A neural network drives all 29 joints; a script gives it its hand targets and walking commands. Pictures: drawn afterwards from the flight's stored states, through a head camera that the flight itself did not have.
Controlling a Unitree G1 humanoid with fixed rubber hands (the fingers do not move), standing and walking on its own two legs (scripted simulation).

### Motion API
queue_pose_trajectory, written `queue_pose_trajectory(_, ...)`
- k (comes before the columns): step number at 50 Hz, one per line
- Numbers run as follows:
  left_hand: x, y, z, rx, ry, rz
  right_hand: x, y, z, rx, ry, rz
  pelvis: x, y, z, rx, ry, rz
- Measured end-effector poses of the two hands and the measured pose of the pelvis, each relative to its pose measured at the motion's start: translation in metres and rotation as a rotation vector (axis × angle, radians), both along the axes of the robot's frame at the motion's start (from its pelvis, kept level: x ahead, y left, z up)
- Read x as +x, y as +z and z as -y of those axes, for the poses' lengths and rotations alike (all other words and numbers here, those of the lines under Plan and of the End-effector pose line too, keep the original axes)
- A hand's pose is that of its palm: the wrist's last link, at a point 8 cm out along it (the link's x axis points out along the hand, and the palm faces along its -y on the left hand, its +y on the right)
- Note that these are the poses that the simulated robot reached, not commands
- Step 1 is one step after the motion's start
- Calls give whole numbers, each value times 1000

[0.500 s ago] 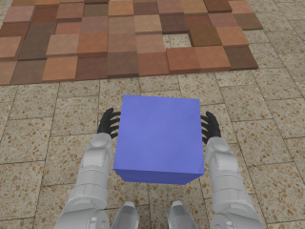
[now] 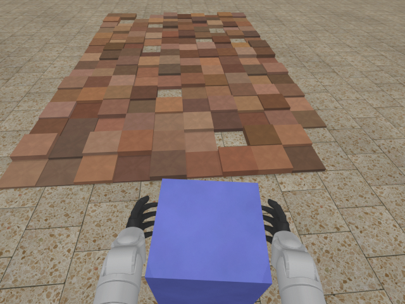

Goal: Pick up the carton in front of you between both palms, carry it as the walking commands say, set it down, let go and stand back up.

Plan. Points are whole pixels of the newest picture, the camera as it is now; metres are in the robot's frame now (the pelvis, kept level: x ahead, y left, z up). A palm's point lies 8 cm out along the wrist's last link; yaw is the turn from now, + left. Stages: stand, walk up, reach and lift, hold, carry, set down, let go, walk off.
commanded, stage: reach and lift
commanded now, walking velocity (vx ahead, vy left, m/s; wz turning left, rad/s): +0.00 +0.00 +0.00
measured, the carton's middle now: (206, 248) +0.30 +0.00 -0.07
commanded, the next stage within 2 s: hold in 1.06 s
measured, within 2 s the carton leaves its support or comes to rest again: neither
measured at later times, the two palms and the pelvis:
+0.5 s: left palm (132, 229) +0.28 +0.15 +0.04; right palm (284, 232) +0.28 -0.15 +0.03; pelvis -0.02 +0.00 +0.01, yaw +0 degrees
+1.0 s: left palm (131, 224) +0.29 +0.15 +0.05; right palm (284, 228) +0.29 -0.15 +0.04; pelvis +0.00 +0.00 +0.01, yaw +0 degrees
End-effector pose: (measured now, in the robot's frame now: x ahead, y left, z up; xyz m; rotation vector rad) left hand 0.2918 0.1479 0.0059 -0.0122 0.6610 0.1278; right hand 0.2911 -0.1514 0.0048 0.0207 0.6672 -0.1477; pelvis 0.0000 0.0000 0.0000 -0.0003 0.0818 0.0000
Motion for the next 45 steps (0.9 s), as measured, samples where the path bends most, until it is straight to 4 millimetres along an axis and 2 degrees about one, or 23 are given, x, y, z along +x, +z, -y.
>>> queue_pose_trajectory(6,-7,22,-1,19,-13,-2,-7,22,-1,-25,21,-3,-3,6,0,1,-1,89)
queue_pose_trajectory(14,-14,23,0,18,-13,-31,-13,23,0,-25,21,-31,-15,6,0,1,-3,135)
queue_pose_trajectory(20,-12,26,0,15,-7,-18,-11,26,0,-22,19,-18,-19,6,1,2,-3,139)
queue_pose_trajectory(45,-4,37,-1,42,-27,-20,-4,37,-1,-48,36,-20,1,12,1,0,-2,155)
